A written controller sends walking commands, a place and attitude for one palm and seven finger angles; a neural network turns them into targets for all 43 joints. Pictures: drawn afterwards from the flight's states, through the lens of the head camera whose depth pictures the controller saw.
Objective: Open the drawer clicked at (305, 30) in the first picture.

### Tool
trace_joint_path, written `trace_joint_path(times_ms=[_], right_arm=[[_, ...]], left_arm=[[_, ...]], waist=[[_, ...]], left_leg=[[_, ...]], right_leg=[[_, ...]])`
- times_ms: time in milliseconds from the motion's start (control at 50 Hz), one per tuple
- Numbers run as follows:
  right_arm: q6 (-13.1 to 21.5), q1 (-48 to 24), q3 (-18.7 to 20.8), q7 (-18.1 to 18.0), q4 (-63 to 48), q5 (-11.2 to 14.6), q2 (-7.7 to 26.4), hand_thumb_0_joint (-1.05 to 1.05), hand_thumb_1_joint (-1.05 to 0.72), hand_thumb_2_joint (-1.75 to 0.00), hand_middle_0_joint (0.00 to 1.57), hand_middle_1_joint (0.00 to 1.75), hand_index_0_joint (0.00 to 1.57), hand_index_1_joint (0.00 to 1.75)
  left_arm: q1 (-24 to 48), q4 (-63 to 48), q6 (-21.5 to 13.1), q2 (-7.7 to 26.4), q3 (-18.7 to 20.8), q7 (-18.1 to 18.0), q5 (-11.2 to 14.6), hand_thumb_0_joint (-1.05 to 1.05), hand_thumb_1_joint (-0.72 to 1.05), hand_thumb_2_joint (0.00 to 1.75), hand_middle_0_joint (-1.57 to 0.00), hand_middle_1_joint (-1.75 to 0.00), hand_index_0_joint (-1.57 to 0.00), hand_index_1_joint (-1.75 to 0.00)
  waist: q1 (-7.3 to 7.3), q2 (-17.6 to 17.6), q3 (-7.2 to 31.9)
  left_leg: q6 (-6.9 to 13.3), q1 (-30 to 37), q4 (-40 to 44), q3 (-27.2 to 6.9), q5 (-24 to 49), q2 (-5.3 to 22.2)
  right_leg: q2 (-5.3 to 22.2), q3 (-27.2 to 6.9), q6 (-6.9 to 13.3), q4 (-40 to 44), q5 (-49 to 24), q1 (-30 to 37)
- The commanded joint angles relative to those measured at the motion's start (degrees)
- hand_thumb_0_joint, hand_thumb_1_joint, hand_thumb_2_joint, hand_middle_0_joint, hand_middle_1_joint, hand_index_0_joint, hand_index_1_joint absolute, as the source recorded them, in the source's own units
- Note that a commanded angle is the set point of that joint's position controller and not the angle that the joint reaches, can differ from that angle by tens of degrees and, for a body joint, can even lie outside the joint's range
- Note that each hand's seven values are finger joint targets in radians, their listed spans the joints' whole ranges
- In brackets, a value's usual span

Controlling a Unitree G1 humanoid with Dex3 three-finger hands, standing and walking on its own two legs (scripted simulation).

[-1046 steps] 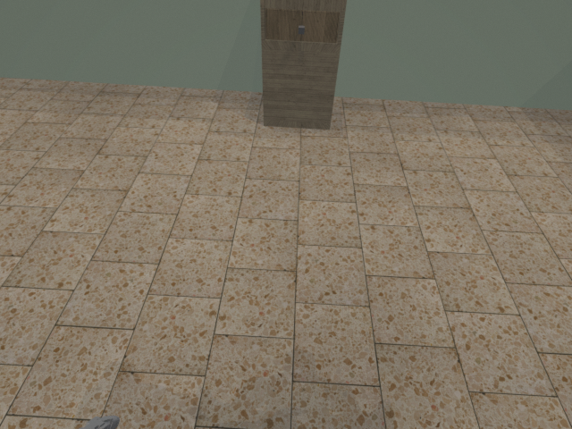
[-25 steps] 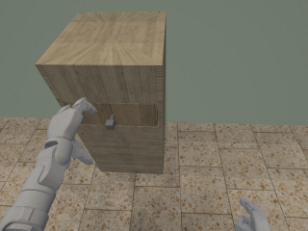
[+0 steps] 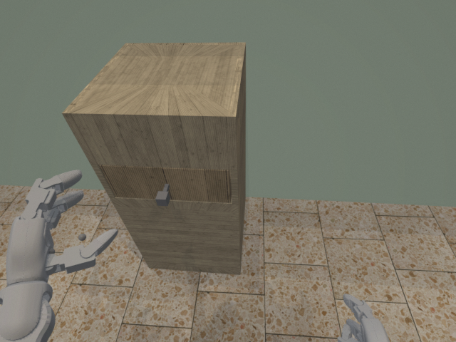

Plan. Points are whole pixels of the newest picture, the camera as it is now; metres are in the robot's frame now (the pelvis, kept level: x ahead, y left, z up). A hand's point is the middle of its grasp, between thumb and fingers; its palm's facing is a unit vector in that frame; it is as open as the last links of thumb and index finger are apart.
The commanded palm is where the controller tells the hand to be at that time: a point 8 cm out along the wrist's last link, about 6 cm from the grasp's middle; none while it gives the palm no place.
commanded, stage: draw the hand back to the body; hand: left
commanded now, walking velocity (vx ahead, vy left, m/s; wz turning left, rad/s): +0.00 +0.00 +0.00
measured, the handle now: (164, 194) +0.54 +0.27 -0.16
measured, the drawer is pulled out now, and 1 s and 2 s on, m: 0.00 0.00 0.00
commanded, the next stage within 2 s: step back with the hand held close in 0.44 s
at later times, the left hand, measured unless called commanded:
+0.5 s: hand (51, 264) +0.17 +0.25 +0.15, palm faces +0.40 -0.84 -0.37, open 7.5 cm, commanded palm +0.12 +0.29 +0.17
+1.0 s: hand (24, 283) +0.14 +0.27 +0.15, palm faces +0.31 -0.81 -0.50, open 7.4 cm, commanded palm +0.08 +0.31 +0.17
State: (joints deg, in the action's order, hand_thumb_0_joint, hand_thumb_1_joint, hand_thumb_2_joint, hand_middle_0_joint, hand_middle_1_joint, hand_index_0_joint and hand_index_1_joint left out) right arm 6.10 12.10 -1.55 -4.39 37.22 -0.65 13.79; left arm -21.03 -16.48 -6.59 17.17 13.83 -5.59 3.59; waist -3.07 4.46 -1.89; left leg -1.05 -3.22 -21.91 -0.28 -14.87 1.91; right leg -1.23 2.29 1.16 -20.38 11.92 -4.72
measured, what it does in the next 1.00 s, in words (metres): shifts its weight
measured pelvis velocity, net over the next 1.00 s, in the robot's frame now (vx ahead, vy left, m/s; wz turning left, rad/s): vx -0.05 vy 0.03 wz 0.01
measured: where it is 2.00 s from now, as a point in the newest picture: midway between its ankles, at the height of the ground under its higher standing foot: outside the picture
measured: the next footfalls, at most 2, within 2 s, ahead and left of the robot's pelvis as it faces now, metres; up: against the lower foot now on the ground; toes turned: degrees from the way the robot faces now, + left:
right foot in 1.62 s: -0.28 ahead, -0.09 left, +0.00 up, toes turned -2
left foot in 1.90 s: -0.21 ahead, +0.06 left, +0.00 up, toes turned +0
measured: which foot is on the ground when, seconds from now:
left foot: down 0.00-1.00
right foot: down 0.00-1.00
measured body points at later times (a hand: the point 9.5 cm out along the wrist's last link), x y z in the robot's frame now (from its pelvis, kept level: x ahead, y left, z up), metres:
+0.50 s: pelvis -0.02 +0.01 +0.00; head -0.04 -0.01 +0.45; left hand +0.14 +0.29 +0.17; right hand +0.17 -0.20 -0.08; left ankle -0.03 +0.13 -0.75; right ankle -0.01 -0.10 -0.75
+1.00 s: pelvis -0.05 +0.03 -0.01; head -0.02 +0.06 +0.44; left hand +0.12 +0.31 +0.18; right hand +0.13 -0.20 -0.08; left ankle -0.03 +0.13 -0.75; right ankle -0.01 -0.10 -0.74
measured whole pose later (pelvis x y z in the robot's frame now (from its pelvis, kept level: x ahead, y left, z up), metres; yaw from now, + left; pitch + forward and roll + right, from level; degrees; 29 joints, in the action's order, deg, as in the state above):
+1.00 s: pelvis -0.05 +0.03 -0.01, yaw +0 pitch +1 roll +0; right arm 4.5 11.8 -0.4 -4.6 30.5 -1.4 10.8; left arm -38.7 -38.6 -11.0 25.4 22.8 -8.0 2.1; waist 0.3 -2.9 -2.7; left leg 1.6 -18.2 -32.0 0.5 -14.9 -1.1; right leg 1.4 0.7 -1.0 -32.1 12.2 -19.8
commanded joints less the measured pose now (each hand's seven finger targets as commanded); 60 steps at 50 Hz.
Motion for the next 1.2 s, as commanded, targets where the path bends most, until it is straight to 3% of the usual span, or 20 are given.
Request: trace_joint_path(times_ms=[0,100,200,280,440,520,540,560,580,620,660,720,780,880,960,1040,1060,1100,1120,1180], right_arm=[[4.4,-8.5,2.3,-0.7,-10.0,0.2,4.5,0.0,-0.9,-0.9,0.2,0.3,0.2,0.3],[5.2,-8.6,2.6,-0.7,-10.3,0.3,3.8,0.0,-0.9,-0.9,0.2,0.3,0.2,0.3],[5.6,-8.5,2.8,-1.2,-9.7,0.5,3.8,0.0,-0.9,-0.9,0.2,0.3,0.2,0.3],[5.8,-8.1,2.7,-1.7,-9.8,0.4,3.9,0.0,-0.9,-0.9,0.2,0.3,0.2,0.3],[7.0,-8.4,2.2,-1.5,-9.6,-0.3,3.7,0.0,-0.9,-0.9,0.2,0.3,0.2,0.3],[7.0,-8.2,2.2,-1.2,-9.2,-0.1,3.9,0.0,-0.9,-0.9,0.2,0.3,0.2,0.3],[4.4,-8.8,2.5,-1.2,-11.6,-0.4,6.9,0.0,-0.9,-0.9,0.2,0.3,0.2,0.3],[3.1,-9.3,2.8,-1.2,-11.5,-0.7,6.0,0.0,-0.9,-0.9,0.2,0.3,0.2,0.3],[2.2,-8.6,2.9,-1.2,-11.2,-1.3,6.4,0.0,-0.9,-0.9,0.2,0.3,0.2,0.3],[1.0,-6.8,3.5,-0.7,-12.0,-1.2,5.8,0.0,-0.9,-0.9,0.2,0.3,0.2,0.3],[0.0,-6.7,3.9,-0.6,-12.7,-1.3,6.1,0.0,-0.9,-0.9,0.2,0.3,0.2,0.3],[-1.0,-5.7,4.6,-0.4,-14.5,-0.8,6.0,0.0,-0.9,-0.9,0.2,0.3,0.2,0.3],[-1.0,-5.8,4.6,-0.9,-16.1,-0.6,5.7,0.0,-0.9,-0.9,0.2,0.3,0.2,0.3],[0.6,-5.3,4.5,-1.2,-16.6,-0.3,5.5,0.0,-0.9,-0.9,0.2,0.3,0.2,0.3],[2.4,-4.8,4.6,-1.0,-15.1,-0.8,6.2,0.0,-0.9,-0.9,0.2,0.3,0.2,0.3],[2.9,-4.5,4.3,-0.6,-13.6,0.0,6.5,0.0,-0.9,-0.9,0.2,0.3,0.2,0.3],[2.7,-4.0,4.5,-0.5,-13.5,-0.1,6.6,0.0,-0.9,-0.9,0.2,0.3,0.2,0.3],[2.3,-3.5,4.2,0.3,-12.6,0.6,5.4,0.0,-0.9,-0.9,0.2,0.3,0.2,0.3],[2.2,-4.0,4.3,0.4,-12.4,0.8,4.9,0.0,-0.9,-0.9,0.2,0.3,0.2,0.3],[1.4,-5.7,3.8,-0.1,-12.5,0.7,4.0,0.0,-0.9,-0.9,0.2,0.3,0.2,0.3]], left_arm=[[2.1,-17.3,-5.1,11.7,8.3,-1.0,0.1,0.0,0.51,0.74,-0.23,-0.55,-0.23,-0.55],[-6.3,-20.7,-5.9,11.3,9.7,-0.7,0.1,0.0,0.69,0.81,-0.22,-0.43,-0.22,-0.43],[-4.3,-18.0,-5.9,9.4,8.1,-0.5,0.1,0.0,0.87,0.88,-0.2,-0.32,-0.2,-0.32],[-1.5,-18.2,-6.1,10.5,8.7,-0.9,-0.4,0.0,0.9,0.9,-0.2,-0.3,-0.2,-0.3],[-3.6,-20.9,-6.0,10.6,9.2,-1.5,-0.8,0.0,0.9,0.9,-0.2,-0.3,-0.2,-0.3],[-2.7,-20.5,-5.6,10.6,9.1,-1.4,-1.1,0.0,0.9,0.9,-0.2,-0.3,-0.2,-0.3],[-1.2,-21.7,-6.7,14.1,13.7,-1.3,-1.7,0.0,0.9,0.9,-0.2,-0.3,-0.2,-0.3],[-1.5,-21.5,-7.2,14.6,14.7,-1.0,-2.0,0.0,0.9,0.9,-0.2,-0.3,-0.2,-0.3],[-4.0,-20.0,-6.7,10.8,10.8,-0.9,-2.5,0.0,0.9,0.9,-0.2,-0.3,-0.2,-0.3],[-8.2,-19.3,-6.5,8.2,9.5,-1.3,-2.5,0.0,0.9,0.9,-0.2,-0.3,-0.2,-0.3],[-10.8,-21.3,-6.7,9.2,10.6,-1.7,-2.4,0.0,0.9,0.9,-0.2,-0.3,-0.2,-0.3],[-14.3,-25.5,-7.0,10.7,12.1,-2.6,-2.2,0.0,0.9,0.9,-0.2,-0.3,-0.2,-0.3],[-16.3,-31.6,-7.4,13.3,13.9,-3.4,-1.9,0.0,0.9,0.9,-0.2,-0.3,-0.2,-0.3],[-18.9,-36.1,-8.1,15.2,15.7,-4.0,-1.5,0.0,0.9,0.9,-0.2,-0.3,-0.2,-0.3],[-18.4,-32.9,-8.6,13.4,15.8,-3.8,-1.5,0.0,0.9,0.9,-0.2,-0.3,-0.2,-0.3],[-16.1,-25.9,-8.9,11.6,14.3,-3.7,-1.6,0.0,0.9,0.9,-0.2,-0.3,-0.2,-0.3],[-14.7,-26.1,-9.1,12.1,14.2,-3.7,-1.9,0.0,0.9,0.9,-0.2,-0.3,-0.2,-0.3],[-12.0,-24.6,-9.4,11.7,11.7,-3.5,-1.6,0.0,0.9,0.9,-0.2,-0.3,-0.2,-0.3],[-10.7,-24.8,-9.4,12.1,11.2,-3.6,-1.6,0.0,0.9,0.9,-0.2,-0.3,-0.2,-0.3],[-9.5,-26.4,-9.6,14.5,13.1,-4.1,-2.2,0.0,0.9,0.9,-0.2,-0.3,-0.2,-0.3]], waist=[[-0.21,-3.6,5.7],[-0.8,-0.8,4.4],[0.31,-3.7,-1.8],[0.24,-2.7,-0.7],[-0.86,-1.0,4.0],[-0.55,0.4,1.9],[2.01,-2.1,-5.6],[1.58,-3.5,-5.7],[2.51,-5.3,-4.6],[2.79,-5.7,0.6],[2.7,-2.7,5.4],[2.97,-3.4,12.3],[2.68,-0.4,15.4],[2.48,4.1,14.5],[2.5,6.9,9.7],[3.17,0.5,5.1],[3.63,-3.4,4.9],[4.4,-10.6,5.1],[4.23,-14.2,5.8],[3.45,-15.3,6.2]], left_leg=[[1.8,-0.8,1.3,3.1,14.8,-2.0],[1.6,-1.1,1.3,3.3,13.6,-1.9],[1.7,-2.0,1.9,3.2,7.7,-1.8],[1.8,-1.1,2.4,2.6,5.2,-1.9],[1.4,-1.6,3.1,1.8,9.5,-2.1],[1.0,-2.5,3.7,1.2,10.0,-1.7],[1.9,-9.6,2.3,-0.9,6.5,-1.1],[2.0,-10.2,1.8,-1.2,4.2,-1.5],[1.9,-9.9,0.8,-1.7,4.8,-1.4],[1.9,-9.5,-1.2,-1.3,6.9,-0.9],[1.6,-9.7,-1.9,-1.1,12.6,-0.5],[1.2,-11.3,-3.2,-1.7,22.1,0.8],[0.7,-13.2,-4.7,-2.8,27.7,1.8],[1.7,-16.8,-0.8,-5.3,26.8,4.8],[4.2,-25.3,2.7,-6.5,16.3,8.2],[4.4,-31.5,-1.4,-4.8,0.8,6.6],[3.0,-29.3,-5.8,-3.1,-2.0,3.5],[0.7,-21.8,-14.4,-0.2,-3.8,-1.7],[0.5,-19.1,-18.7,0.1,-5.6,-2.7],[1.1,-16.9,-21.7,-0.3,-8.3,-2.6]], right_leg=[[0.7,-0.4,-1.2,3.5,-11.7,2.3],[0.5,-0.6,-1.2,3.9,-9.9,1.3],[0.2,-1.2,-1.5,6.9,-0.9,-3.2],[0.4,-1.6,-1.2,7.8,3.4,-3.4],[0.1,-0.4,-0.8,4.7,-4.0,1.7],[-0.1,-0.1,-0.5,4.1,-4.8,1.1],[1.3,-3.1,-0.7,6.4,-4.1,-7.0],[1.9,-3.4,-0.5,7.5,-2.7,-8.1],[2.2,-4.0,-0.2,7.4,-2.0,-9.1],[3.4,-4.3,0.2,5.3,-4.1,-6.8],[3.6,-3.4,0.4,2.4,-10.8,-3.7],[3.4,-1.9,0.2,-3.1,-20.3,1.6],[3.7,-1.6,0.3,-7.6,-25.3,3.3],[0.6,0.0,-1.3,-14.2,-14.1,1.5],[-0.5,-0.4,-1.7,-19.1,-1.9,1.2],[1.9,-4.5,-0.9,-13.8,-7.0,0.3],[4.8,-9.0,0.5,-8.5,-11.9,-3.1],[12.0,-16.8,4.1,1.0,-9.3,-13.0],[14.0,-18.1,5.2,4.0,-5.0,-15.7],[14.7,-15.6,5.7,6.6,4.1,-18.7]])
